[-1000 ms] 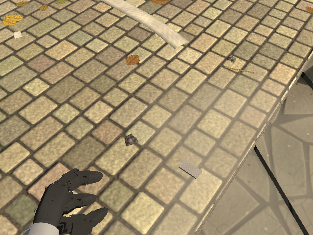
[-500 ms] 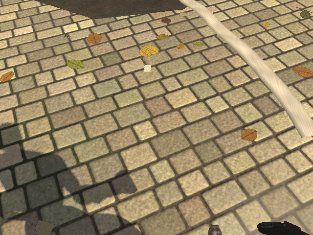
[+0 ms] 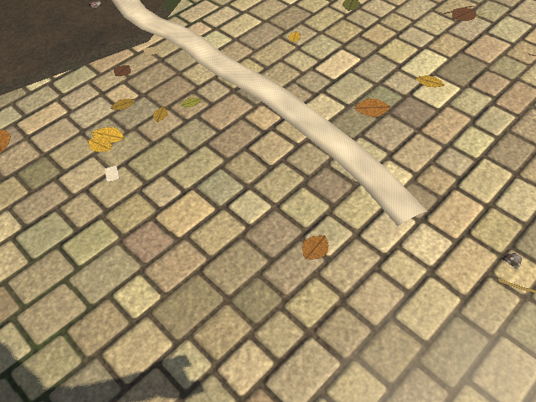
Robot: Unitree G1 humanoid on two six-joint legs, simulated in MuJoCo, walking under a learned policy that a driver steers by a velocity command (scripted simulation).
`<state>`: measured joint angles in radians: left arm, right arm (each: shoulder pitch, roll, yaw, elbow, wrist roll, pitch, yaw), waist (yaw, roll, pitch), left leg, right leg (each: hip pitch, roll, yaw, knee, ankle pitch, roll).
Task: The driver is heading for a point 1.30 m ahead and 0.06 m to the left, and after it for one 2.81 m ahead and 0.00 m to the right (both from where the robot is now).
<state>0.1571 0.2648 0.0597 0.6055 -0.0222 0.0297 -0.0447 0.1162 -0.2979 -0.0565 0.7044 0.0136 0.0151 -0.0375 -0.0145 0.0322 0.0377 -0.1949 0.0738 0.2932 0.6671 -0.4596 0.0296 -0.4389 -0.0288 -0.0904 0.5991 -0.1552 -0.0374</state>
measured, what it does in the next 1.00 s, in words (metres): walks ahead, turning left: left foot, then right foot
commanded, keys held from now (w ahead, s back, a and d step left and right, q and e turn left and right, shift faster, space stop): e+shift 0.14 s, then q+shift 0.14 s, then w+q+shift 0.58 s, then w+e+shift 0.14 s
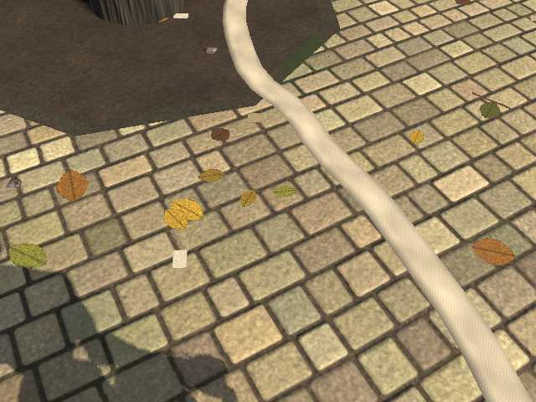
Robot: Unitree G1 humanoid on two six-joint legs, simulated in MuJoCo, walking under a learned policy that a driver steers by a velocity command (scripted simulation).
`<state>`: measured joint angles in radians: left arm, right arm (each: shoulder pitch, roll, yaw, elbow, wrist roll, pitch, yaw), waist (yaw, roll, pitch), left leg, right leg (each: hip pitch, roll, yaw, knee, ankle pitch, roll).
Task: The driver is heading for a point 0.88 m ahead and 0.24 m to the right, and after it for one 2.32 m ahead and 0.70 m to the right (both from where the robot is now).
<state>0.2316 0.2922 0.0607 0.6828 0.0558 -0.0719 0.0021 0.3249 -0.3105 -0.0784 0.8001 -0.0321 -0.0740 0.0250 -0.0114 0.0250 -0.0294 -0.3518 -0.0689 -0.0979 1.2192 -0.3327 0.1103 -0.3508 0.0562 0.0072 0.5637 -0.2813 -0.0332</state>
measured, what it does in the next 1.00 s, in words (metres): walks ahead, turning right: left foot, then right foot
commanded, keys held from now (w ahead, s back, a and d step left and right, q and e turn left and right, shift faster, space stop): w+e+shift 0.42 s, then e+shift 0.54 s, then q+shift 0.04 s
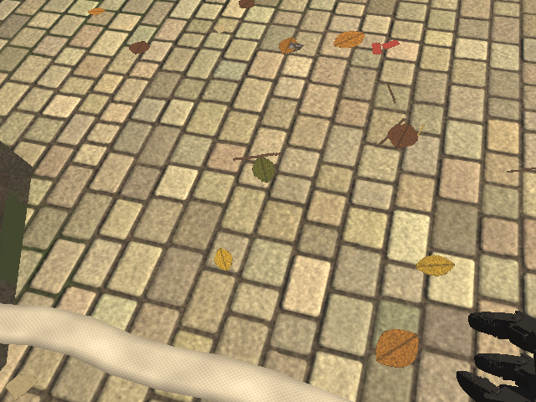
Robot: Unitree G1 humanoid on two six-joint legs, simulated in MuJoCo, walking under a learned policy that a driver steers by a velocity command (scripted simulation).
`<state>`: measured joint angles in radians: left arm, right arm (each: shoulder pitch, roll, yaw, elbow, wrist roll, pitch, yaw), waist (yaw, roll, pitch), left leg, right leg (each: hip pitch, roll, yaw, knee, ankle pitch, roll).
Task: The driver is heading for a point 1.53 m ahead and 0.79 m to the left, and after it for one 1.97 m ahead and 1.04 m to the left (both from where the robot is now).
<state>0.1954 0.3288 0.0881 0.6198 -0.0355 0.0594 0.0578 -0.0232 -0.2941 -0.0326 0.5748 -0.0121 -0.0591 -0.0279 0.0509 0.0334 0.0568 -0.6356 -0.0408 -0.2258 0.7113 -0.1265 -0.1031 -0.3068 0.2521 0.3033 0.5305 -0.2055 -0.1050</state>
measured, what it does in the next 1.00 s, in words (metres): steps on the spot, turning left: left foot, then right foot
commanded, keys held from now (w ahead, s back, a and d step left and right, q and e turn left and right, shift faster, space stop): q+shift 0.94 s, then e+shift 0.06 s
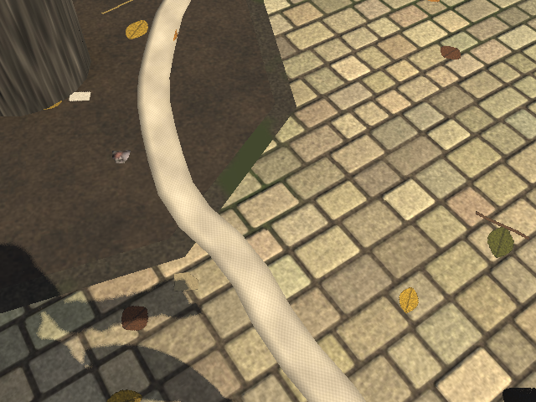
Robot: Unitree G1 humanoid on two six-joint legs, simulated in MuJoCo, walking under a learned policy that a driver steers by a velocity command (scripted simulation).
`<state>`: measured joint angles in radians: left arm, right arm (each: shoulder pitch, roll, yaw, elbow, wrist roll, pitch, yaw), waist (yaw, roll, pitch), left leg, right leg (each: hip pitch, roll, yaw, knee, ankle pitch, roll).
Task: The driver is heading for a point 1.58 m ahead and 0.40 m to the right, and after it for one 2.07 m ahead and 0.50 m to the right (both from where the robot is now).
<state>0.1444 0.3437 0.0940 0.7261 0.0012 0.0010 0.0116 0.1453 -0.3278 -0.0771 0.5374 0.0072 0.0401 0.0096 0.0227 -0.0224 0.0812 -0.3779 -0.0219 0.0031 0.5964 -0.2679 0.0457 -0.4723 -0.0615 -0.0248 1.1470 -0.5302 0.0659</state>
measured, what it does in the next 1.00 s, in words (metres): walks ahead, turning right: right foot, then left foot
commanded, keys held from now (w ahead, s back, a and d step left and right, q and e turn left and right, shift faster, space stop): e+shift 0.66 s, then q+shift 0.28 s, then w+q+shift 0.06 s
